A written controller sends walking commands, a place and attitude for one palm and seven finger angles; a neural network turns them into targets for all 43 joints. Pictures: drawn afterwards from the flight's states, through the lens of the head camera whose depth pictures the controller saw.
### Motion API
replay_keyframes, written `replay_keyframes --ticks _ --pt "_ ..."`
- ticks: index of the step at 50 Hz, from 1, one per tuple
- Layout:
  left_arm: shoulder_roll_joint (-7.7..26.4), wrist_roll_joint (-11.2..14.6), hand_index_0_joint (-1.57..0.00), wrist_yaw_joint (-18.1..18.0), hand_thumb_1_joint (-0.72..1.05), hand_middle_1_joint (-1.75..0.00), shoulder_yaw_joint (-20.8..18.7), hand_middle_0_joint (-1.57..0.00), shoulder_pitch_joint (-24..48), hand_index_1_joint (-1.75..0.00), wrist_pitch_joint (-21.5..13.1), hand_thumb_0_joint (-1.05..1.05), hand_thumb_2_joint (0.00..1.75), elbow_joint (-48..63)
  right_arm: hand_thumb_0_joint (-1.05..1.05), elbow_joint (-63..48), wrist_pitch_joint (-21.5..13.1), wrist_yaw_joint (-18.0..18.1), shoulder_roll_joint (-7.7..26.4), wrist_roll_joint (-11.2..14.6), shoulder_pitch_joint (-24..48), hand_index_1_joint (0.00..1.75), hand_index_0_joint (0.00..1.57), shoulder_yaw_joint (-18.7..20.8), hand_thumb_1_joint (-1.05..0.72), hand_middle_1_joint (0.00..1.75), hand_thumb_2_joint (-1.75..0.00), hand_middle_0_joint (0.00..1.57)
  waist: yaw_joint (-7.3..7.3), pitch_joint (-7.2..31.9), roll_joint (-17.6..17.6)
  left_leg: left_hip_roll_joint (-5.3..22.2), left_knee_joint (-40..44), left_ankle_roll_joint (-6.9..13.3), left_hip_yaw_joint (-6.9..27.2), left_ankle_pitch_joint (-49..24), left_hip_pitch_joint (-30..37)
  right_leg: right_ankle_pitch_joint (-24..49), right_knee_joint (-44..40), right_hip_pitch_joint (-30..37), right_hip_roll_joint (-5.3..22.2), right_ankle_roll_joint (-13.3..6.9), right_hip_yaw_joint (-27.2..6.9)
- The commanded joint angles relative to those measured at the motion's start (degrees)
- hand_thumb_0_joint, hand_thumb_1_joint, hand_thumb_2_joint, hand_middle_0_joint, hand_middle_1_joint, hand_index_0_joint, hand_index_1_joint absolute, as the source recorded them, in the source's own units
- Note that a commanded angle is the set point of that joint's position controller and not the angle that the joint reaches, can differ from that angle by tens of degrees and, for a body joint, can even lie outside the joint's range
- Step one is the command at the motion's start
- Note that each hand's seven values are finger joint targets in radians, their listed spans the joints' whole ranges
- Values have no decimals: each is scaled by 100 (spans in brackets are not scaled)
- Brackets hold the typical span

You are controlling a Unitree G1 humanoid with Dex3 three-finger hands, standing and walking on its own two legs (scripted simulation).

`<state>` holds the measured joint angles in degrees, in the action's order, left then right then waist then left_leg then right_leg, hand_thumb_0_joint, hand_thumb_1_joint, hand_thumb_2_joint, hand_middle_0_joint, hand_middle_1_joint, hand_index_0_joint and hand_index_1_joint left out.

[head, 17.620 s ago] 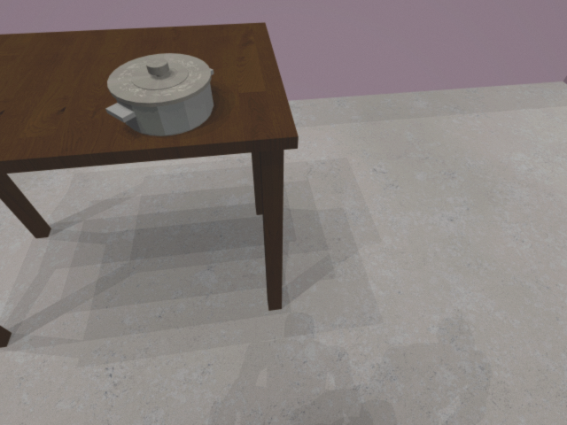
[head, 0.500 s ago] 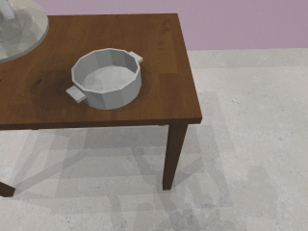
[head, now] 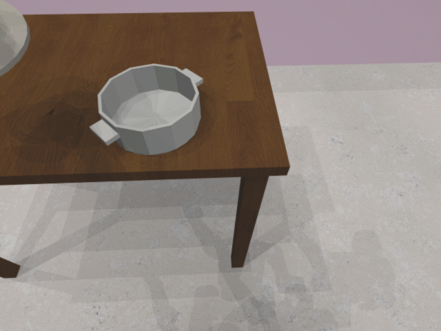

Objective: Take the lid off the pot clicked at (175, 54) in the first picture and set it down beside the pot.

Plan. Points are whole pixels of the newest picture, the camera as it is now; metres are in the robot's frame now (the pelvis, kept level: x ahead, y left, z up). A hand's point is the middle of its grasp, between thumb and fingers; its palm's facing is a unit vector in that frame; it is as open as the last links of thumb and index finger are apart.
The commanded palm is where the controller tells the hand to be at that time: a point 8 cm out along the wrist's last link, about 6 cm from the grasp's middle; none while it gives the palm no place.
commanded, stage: move the lid sideways beside the pot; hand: left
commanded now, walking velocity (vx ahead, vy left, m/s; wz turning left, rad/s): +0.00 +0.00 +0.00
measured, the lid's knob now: out of the picture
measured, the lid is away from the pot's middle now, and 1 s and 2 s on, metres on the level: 0.25 0.24 0.24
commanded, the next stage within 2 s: lower the lid onto the table in 0.06 s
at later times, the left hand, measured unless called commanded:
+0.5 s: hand out of the picture +0.48 +0.33 +0.28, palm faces -0.24 -0.21 -0.95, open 6.5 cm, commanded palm +0.49 +0.34 +0.35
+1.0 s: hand out of the picture +0.48 +0.34 +0.25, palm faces -0.29 -0.21 -0.93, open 6.5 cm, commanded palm +0.49 +0.34 +0.32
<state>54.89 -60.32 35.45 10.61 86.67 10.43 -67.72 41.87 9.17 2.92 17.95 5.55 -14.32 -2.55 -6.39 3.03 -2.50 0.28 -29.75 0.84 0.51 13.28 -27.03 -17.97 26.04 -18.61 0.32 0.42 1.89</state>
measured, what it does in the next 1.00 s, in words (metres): stands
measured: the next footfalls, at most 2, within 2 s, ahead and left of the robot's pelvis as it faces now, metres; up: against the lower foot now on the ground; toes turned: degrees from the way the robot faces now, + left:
none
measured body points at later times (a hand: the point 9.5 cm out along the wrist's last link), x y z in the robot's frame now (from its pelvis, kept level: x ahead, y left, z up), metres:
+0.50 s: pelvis +0.01 +0.00 +0.00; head +0.08 +0.00 +0.44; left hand +0.49 +0.34 +0.33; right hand +0.05 -0.27 -0.13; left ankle +0.01 +0.11 -0.74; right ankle -0.06 -0.13 -0.74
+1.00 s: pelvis +0.01 +0.00 +0.00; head +0.08 +0.00 +0.44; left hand +0.49 +0.35 +0.30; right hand +0.04 -0.28 -0.13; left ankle +0.01 +0.11 -0.74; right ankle -0.06 -0.13 -0.74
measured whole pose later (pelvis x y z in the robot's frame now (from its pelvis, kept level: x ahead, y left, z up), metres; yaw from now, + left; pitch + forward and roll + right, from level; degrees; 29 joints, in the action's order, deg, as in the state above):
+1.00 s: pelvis +0.01 +0.00 +0.00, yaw +0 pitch +12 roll -1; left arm 53.5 -59.3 34.5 9.4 82.9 12.4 -70.6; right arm 41.7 8.1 2.3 17.7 5.3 -15.9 -1.7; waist -7.4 3.2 -2.3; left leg 0.5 -31.9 1.0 0.2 14.8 -29.3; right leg -18.9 27.4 -20.6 0.2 0.7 1.5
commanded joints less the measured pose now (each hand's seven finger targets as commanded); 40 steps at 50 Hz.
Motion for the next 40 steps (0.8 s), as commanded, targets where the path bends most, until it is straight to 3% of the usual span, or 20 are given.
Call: replay_keyframes --ticks 1,3,4,5,9,10,12,14,15,17,19,20,24,25,28,31,34,35,39,40 --pt "1254 -139 -93 -276 86 -108 -304 -88 2976 -105 -11 0 70 1325 0 -474 -109 61 920 5 -199 30 20 311 -90 30 -90 20 5 2476 -537 -143 -185 340 -66 -2841 2257 2133 -224 -1 -227 -113 48" --pt "1247 -138 -93 -278 86 -108 -278 -88 3160 -105 -3 0 70 1475 0 -463 -117 72 912 3 -225 30 20 324 -90 30 -90 20 -18 2570 -619 -149 -152 349 -70 -2754 2320 2093 -252 22 -220 -104 46" --pt "883 5 -93 -241 86 -108 -16 -88 3191 -105 -39 0 70 1753 0 -475 -174 64 897 40 -220 30 20 306 -90 30 -90 20 9 2687 -897 -112 -216 327 -35 -3313 2622 2275 -199 -43 -230 -136 96" --pt "1253 -95 -93 -279 86 -108 -361 -88 3343 -105 -9 0 70 1845 0 -424 -158 37 939 -33 -291 30 20 353 -90 30 -90 20 48 2896 -887 -85 -236 320 48 -3369 2790 2116 -215 -88 -261 -103 77" --pt "820 -18 -93 -214 86 -108 -85 -88 2769 -105 166 0 70 773 0 -359 -233 29 919 37 -386 30 20 319 -90 30 -90 20 -59 2293 -669 -151 -223 314 -9 -3214 2462 2125 -229 -192 -287 -136 142" --pt "1108 -116 -93 -227 86 -108 -263 -88 2937 -105 245 0 70 840 0 -324 -176 -13 946 -3 -377 30 20 323 -90 30 -90 20 -36 2311 -416 -160 -139 297 4 -2884 2276 2040 -258 -74 -282 -94 119" --pt "1043 -101 -93 -240 86 -108 -175 -88 2875 -105 291 0 70 647 0 -358 -174 -10 940 11 -319 30 20 306 -90 30 -90 20 -69 2115 -196 -216 -79 317 -53 -2362 1942 1969 -259 -9 -260 -107 108" --pt "581 -10 -93 -220 86 -108 157 -88 2995 -105 313 0 70 822 0 -380 -254 -1 917 39 -311 30 20 290 -90 30 -90 20 -63 2248 -494 -180 -106 322 -59 -2788 2191 2157 -227 -74 -238 -142 137" --pt "942 -108 -93 -259 86 -108 -85 -88 3241 -105 370 0 70 956 0 -325 -226 -23 963 -20 -345 30 20 320 -90 30 -90 20 -75 2449 -420 -165 -91 324 -19 -2632 2274 2036 -282 -39 -254 -86 92" --pt "1029 -145 -93 -287 86 -108 -99 -88 3354 -105 382 0 70 886 0 -322 -262 14 951 -3 -373 30 20 310 -90 30 -90 20 -112 2428 -350 -191 -81 349 -5 -2440 2191 1951 -283 -46 -265 -93 93" --pt "917 -63 -93 -279 86 -108 -37 -88 3428 -105 329 0 70 1201 0 -363 -362 40 936 6 -381 30 20 298 -90 30 -90 20 -51 2748 -701 -154 -174 333 -12 -3132 2521 2257 -185 -24 -251 -127 111" --pt "1287 -178 -93 -336 86 -108 -343 -88 3647 -105 333 0 70 1365 0 -340 -339 16 972 -64 -449 30 20 343 -90 30 -90 20 -21 3075 -755 -144 -212 325 50 -3225 2669 2220 -174 25 -269 -86 64" --pt "707 -67 -93 -299 86 -108 3 -88 2956 -105 304 0 70 786 0 -360 -408 19 897 7 -554 30 20 330 -90 30 -90 20 -61 2685 -669 -132 -302 283 37 -3646 2597 2312 -123 -197 -297 -112 147" --pt "1047 -152 -93 -343 86 -108 -282 -88 3141 -105 325 0 70 953 0 -313 -338 -20 965 -56 -547 30 20 367 -90 30 -90 20 -44 2811 -604 -98 -285 274 69 -3515 2596 2238 -137 -165 -291 -71 110" --pt "841 -132 -93 -356 86 -108 -113 -88 2880 -105 345 0 70 587 0 -349 -287 -15 936 -34 -512 30 20 350 -90 30 -90 20 -108 2371 -407 -163 -260 310 -6 -3036 2186 2176 -146 -205 -288 -86 107" --pt "1361 -197 -93 -407 86 -108 -486 -88 3039 -105 264 0 70 934 0 -407 -253 -5 953 -56 -486 30 20 361 -90 30 -90 20 -34 2778 -463 -169 -359 339 -24 -3346 2247 2516 -30 53 -263 -85 40" --pt "1157 -59 -93 -364 86 -108 -338 -88 3042 -105 217 0 70 1215 0 -438 -296 1 929 -25 -545 30 20 370 -90 30 -90 20 -34 2932 -727 -129 -450 328 -24 -3940 2554 2757 4 8 -259 -93 61" --pt "1546 -157 -93 -400 86 -108 -672 -88 3114 -105 221 0 70 1325 0 -429 -258 -20 969 -74 -564 30 20 414 -90 30 -90 20 -13 3126 -689 -111 -468 330 11 -3864 2616 2637 3 40 -271 -46 14" --pt "1120 -26 -93 -381 86 -108 -392 -88 2526 -105 165 0 70 961 0 -479 -267 -10 928 -8 -600 30 20 399 -90 30 -90 20 -35 2771 -659 -124 -492 324 -42 -3813 2472 2584 30 -106 -290 -89 75" --pt "1393 -111 -93 -405 86 -108 -574 -88 2634 -105 174 0 70 969 0 -445 -208 -26 967 -45 -565 30 20 403 -90 30 -90 20 -43 2768 -551 -115 -466 319 -20 -3570 2347 2461 6 -86 -283 -51 51"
